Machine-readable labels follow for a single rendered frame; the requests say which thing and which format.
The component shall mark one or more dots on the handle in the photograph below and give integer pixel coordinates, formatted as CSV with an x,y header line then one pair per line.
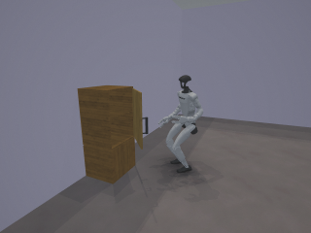
x,y
146,125

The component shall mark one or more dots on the robot right foot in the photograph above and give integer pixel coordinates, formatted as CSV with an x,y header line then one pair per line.
x,y
176,161

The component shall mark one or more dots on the cupboard door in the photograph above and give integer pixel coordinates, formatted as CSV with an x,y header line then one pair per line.
x,y
137,117

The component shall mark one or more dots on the robot right forearm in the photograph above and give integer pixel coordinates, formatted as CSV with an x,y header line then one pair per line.
x,y
175,112

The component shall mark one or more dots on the left robot hand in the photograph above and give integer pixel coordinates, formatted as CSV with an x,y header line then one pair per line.
x,y
182,119

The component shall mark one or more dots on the robot left forearm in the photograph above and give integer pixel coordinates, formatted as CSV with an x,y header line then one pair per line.
x,y
195,116

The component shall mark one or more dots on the right robot thigh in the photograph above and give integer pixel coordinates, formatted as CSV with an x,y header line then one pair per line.
x,y
173,132

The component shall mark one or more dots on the robot left upper arm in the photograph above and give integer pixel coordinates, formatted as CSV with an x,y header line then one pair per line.
x,y
194,98

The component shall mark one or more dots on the right robot hand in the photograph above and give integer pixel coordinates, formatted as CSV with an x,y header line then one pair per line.
x,y
164,121

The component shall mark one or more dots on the robot right upper arm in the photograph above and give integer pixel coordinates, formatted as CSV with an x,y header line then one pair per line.
x,y
178,93

